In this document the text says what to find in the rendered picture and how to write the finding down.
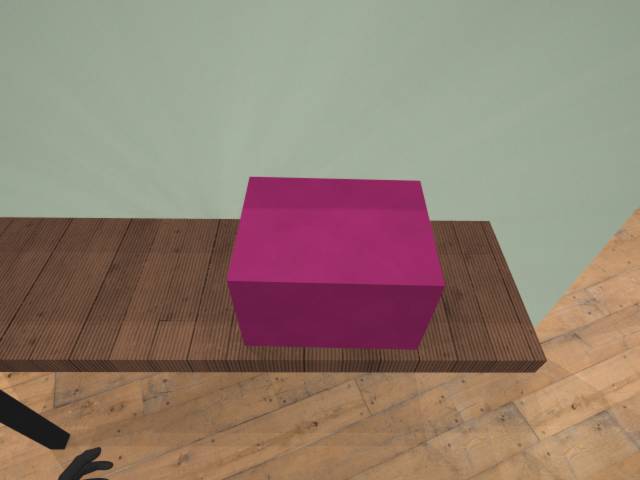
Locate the left robot hand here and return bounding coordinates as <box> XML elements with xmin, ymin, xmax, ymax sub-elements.
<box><xmin>58</xmin><ymin>447</ymin><xmax>113</xmax><ymax>480</ymax></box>

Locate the table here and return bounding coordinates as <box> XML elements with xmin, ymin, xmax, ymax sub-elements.
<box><xmin>0</xmin><ymin>217</ymin><xmax>547</xmax><ymax>449</ymax></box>

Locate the carton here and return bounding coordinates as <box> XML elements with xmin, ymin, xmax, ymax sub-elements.
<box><xmin>227</xmin><ymin>177</ymin><xmax>445</xmax><ymax>350</ymax></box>

